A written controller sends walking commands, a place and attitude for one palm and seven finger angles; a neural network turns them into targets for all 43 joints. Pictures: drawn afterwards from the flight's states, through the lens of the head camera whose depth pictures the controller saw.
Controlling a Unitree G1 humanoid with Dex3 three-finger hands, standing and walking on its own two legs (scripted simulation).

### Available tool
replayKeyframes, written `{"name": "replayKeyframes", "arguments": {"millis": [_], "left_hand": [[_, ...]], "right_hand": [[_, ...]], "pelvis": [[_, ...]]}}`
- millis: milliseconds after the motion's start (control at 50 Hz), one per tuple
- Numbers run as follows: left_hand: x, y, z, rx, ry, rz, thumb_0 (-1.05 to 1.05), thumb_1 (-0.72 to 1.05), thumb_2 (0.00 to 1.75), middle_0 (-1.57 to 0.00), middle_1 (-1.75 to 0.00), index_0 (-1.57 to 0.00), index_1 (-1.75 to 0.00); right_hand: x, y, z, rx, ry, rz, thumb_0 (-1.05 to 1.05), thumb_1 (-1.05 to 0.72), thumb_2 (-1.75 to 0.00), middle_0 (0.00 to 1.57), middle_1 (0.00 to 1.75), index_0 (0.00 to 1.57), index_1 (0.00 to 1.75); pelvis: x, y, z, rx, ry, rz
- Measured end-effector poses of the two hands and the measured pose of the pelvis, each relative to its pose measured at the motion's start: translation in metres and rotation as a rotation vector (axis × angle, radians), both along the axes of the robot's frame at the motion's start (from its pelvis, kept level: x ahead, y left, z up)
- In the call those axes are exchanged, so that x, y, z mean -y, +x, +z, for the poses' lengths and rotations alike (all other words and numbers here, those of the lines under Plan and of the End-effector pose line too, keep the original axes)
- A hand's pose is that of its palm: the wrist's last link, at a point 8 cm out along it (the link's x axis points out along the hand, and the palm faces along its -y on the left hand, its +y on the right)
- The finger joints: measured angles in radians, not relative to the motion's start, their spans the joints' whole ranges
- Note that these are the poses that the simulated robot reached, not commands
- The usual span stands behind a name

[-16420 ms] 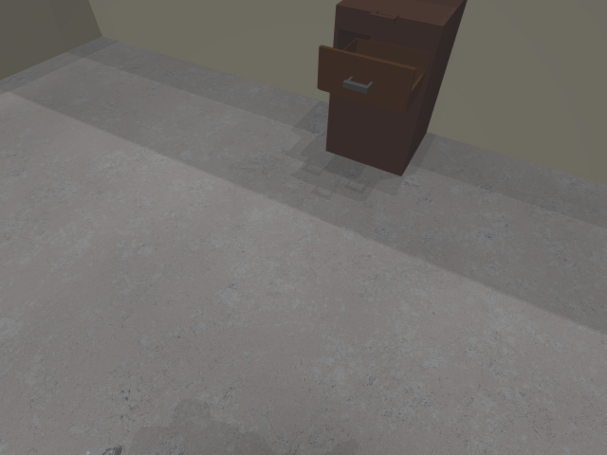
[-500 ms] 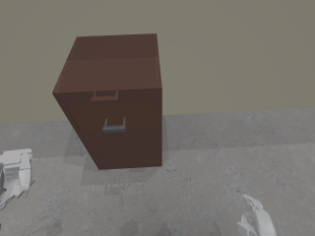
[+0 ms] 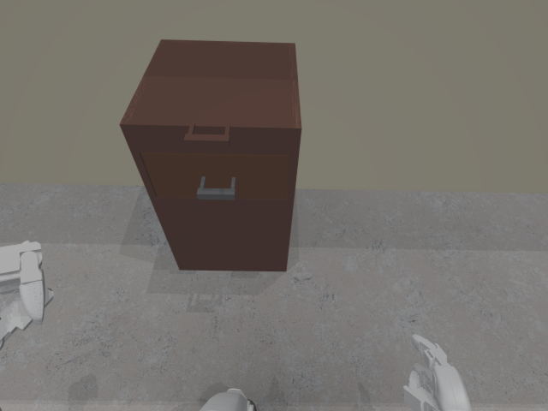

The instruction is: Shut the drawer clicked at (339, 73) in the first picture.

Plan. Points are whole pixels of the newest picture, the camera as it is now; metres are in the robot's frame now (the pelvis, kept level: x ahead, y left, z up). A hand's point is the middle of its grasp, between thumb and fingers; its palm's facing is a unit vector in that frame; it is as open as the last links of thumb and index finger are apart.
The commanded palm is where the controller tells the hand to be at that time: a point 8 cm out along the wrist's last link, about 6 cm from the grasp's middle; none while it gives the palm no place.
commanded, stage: step back with the hand held close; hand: left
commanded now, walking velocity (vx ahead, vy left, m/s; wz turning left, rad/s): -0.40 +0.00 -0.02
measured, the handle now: (217, 187) +0.68 +0.20 -0.21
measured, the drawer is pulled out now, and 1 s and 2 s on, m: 0.00 0.00 0.00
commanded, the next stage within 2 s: stop stepping back and stand still in 0.40 s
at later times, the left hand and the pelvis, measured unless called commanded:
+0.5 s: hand (32, 350) +0.14 +0.22 +0.19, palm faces +0.25 -0.84 -0.48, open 3.3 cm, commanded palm +0.06 +0.27 +0.19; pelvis -0.08 +0.00 +0.01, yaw -4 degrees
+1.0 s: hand out of the picture +0.04 +0.22 +0.18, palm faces +0.35 -0.82 -0.46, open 3.3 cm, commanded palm -0.02 +0.27 +0.19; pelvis -0.16 -0.01 +0.01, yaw -2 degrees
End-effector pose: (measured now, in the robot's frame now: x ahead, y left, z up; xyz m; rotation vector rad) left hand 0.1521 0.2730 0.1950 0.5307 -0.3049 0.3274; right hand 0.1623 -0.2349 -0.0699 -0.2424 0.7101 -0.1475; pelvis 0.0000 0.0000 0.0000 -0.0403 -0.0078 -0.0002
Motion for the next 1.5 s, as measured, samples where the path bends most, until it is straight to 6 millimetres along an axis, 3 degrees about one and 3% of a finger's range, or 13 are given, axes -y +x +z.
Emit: {"name": "replayKeyframes", "arguments": {"millis": [220,360,440,520,680,820,900,1040,1340,1360,1400,1440,1500], "left_hand": [[-0.012,-0.018,0.012,0.052,0.092,-0.055,0.02,0.88,0.90,-1.40,-1.60,-1.41,-1.60],[0.010,-0.042,0.009,0.034,0.062,-0.109,0.02,0.89,0.90,-1.40,-1.60,-1.41,-1.60],[0.013,-0.043,0.011,0.049,0.042,-0.143,0.02,0.88,0.90,-1.41,-1.60,-1.41,-1.60],[0.014,-0.048,0.007,-0.002,0.050,-0.167,0.02,0.88,0.90,-1.40,-1.60,-1.41,-1.60],[0.035,-0.112,0.008,-0.102,0.086,-0.168,0.02,0.88,0.90,-1.40,-1.60,-1.41,-1.60],[0.010,-0.141,0.001,-0.040,-0.041,0.023,0.01,0.88,0.90,-1.40,-1.60,-1.41,-1.60],[0.003,-0.146,-0.005,-0.028,-0.056,0.028,0.02,0.89,0.90,-1.40,-1.60,-1.41,-1.60],[0.013,-0.156,0.009,-0.022,0.022,-0.032,0.02,0.89,0.90,-1.40,-1.60,-1.41,-1.60],[-0.001,-0.143,-0.001,-0.057,-0.029,-0.021,0.02,0.89,0.90,-1.40,-1.60,-1.41,-1.60],[-0.002,-0.139,-0.009,-0.082,-0.015,-0.035,0.02,0.89,0.90,-1.40,-1.60,-1.41,-1.60],[-0.009,-0.125,-0.054,-0.256,-0.055,-0.033,0.01,0.89,0.90,-1.40,-1.60,-1.40,-1.60],[-0.016,-0.118,-0.122,-0.505,-0.162,0.015,0.00,0.89,0.90,-1.37,-1.58,-1.38,-1.58],[-0.007,-0.139,-0.222,-0.886,-0.328,0.081,0.01,0.90,0.90,-1.31,-1.52,-1.32,-1.52]], "right_hand": [[-0.001,-0.040,0.005,-0.007,-0.024,-0.033,0.02,-0.91,-0.90,0.20,0.30,0.21,0.30],[-0.003,-0.060,-0.010,-0.053,0.014,0.007,0.01,-0.91,-0.90,0.21,0.30,0.21,0.30],[0.000,-0.077,-0.006,-0.074,0.009,-0.040,0.02,-0.91,-0.90,0.21,0.30,0.21,0.30],[0.003,-0.093,0.004,-0.020,0.009,-0.043,0.02,-0.91,-0.90,0.21,0.30,0.21,0.30],[0.024,-0.147,0.004,0.005,0.028,-0.079,0.01,-0.91,-0.90,0.21,0.30,0.21,0.30],[0.037,-0.197,0.001,-0.096,-0.023,-0.132,0.02,-0.91,-0.90,0.20,0.30,0.21,0.30],[0.033,-0.205,-0.001,-0.087,-0.040,-0.113,0.02,-0.91,-0.90,0.20,0.30,0.20,0.30],[0.008,-0.200,0.002,0.003,0.046,-0.083,0.02,-0.91,-0.90,0.20,0.30,0.20,0.30],[-0.008,-0.189,0.004,-0.025,0.045,-0.069,0.02,-0.91,-0.90,0.21,0.30,0.21,0.30],[-0.007,-0.187,0.001,-0.026,0.050,-0.052,0.02,-0.91,-0.90,0.21,0.30,0.21,0.30],[-0.003,-0.185,-0.012,-0.072,0.059,-0.027,0.01,-0.91,-0.90,0.21,0.30,0.21,0.30],[-0.001,-0.189,-0.026,-0.132,0.063,-0.030,0.01,-0.91,-0.90,0.20,0.30,0.21,0.30],[-0.002,-0.205,-0.036,-0.214,0.058,-0.052,0.01,-0.91,-0.90,0.20,0.30,0.21,0.30]], "pelvis": [[-0.003,-0.030,0.000,-0.034,-0.031,0.024],[0.004,-0.057,0.000,-0.054,-0.017,-0.031],[0.001,-0.063,0.003,-0.046,0.007,-0.039],[0.004,-0.089,0.005,-0.032,0.019,-0.070],[0.015,-0.134,0.002,-0.006,0.033,-0.058],[0.012,-0.139,0.012,-0.019,0.058,-0.037],[0.005,-0.152,0.009,0.004,0.050,-0.023],[0.007,-0.163,0.009,0.021,0.043,-0.039],[-0.005,-0.156,0.013,0.019,0.036,-0.052],[-0.006,-0.155,0.012,0.010,0.034,-0.044],[-0.010,-0.157,0.008,-0.002,0.033,-0.031],[-0.015,-0.158,0.004,-0.002,0.036,-0.023],[-0.019,-0.160,0.001,0.011,0.043,-0.019]]}}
